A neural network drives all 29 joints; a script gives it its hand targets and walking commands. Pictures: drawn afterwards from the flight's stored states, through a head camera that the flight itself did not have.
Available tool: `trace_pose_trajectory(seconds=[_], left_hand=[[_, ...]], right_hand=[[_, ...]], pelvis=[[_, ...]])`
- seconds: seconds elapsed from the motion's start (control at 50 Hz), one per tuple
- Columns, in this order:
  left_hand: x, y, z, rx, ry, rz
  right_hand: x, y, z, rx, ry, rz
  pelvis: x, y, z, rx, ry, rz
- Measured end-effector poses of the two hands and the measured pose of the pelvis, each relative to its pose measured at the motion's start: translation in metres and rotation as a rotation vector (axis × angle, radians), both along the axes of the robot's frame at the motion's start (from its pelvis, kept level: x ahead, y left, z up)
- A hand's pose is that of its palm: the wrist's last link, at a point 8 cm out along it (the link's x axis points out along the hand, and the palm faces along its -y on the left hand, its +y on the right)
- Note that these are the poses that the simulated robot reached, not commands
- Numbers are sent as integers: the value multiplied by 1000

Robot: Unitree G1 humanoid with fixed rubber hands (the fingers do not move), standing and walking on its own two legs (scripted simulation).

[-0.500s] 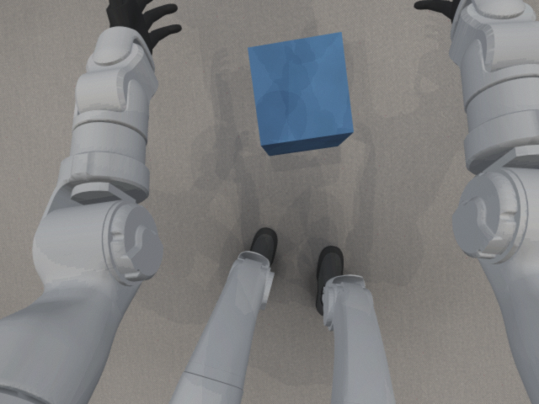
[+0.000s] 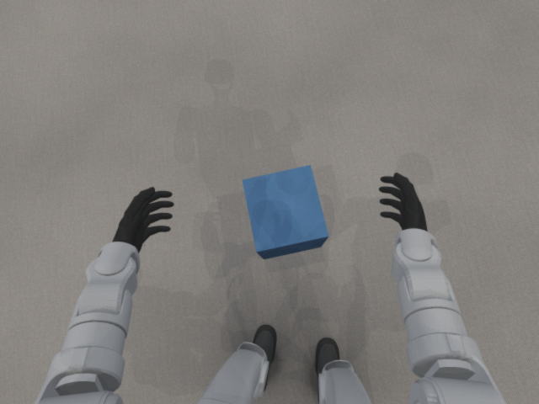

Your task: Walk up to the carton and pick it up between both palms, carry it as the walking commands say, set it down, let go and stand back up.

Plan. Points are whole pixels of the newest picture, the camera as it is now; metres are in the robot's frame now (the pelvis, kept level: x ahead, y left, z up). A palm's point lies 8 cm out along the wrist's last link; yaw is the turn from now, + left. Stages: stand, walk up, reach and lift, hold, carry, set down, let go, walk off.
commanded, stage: let go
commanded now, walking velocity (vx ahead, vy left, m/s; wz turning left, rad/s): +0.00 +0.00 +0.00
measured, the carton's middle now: (285, 216) +0.49 +0.06 -0.62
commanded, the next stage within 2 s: stand in 0.92 s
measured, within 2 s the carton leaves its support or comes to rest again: neither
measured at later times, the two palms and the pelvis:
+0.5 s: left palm (131, 366) +0.16 +0.20 -0.03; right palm (530, 391) +0.20 -0.26 -0.03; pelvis +0.01 -0.04 +0.03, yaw +2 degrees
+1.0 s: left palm (99, 346) +0.17 +0.25 -0.04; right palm out of the picture +0.17 -0.24 -0.04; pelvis +0.02 +0.00 +0.03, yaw +2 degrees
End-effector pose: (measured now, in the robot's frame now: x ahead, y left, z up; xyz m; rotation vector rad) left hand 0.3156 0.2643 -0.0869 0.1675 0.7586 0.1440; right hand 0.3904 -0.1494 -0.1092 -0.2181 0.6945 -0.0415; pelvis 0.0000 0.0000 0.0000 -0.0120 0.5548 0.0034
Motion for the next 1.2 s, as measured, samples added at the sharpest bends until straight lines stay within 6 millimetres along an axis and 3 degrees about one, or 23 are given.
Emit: trace_pose_trajectory(seconds=[0.14,0.38,0.48,0.62,0.76,0.96,1.02,1.1,1.2], left_hand=[[-58,-17,27,-9,24,-20],[-139,-57,50,-24,46,-35],[-156,-64,52,-20,51,-46],[-163,-65,53,-11,52,-69],[-161,-56,49,-14,60,-56],[-147,-30,50,3,78,-7],[-142,-8,44,66,60,-10],[-142,18,34,116,89,-8],[-138,30,24,132,143,-7]], right_hand=[[-51,-31,29,12,10,-11],[-153,-96,63,3,50,-18],[-185,-110,73,7,64,-9],[-218,-122,80,-6,94,-14],[-230,-117,82,-7,109,-32],[-220,-83,73,8,100,-41],[-223,-91,65,-70,143,-40],[-224,-117,64,-152,182,-78],[-214,-138,68,-205,208,-120]], pelvis=[[13,-6,16,10,-158,12],[14,-29,32,28,-414,15],[7,-38,34,34,-508,20],[-1,-42,34,34,-618,27],[-3,-33,32,30,-664,31],[12,-6,30,12,-612,31],[19,-1,27,16,-577,24],[33,2,25,15,-548,16],[50,5,25,13,-529,12]])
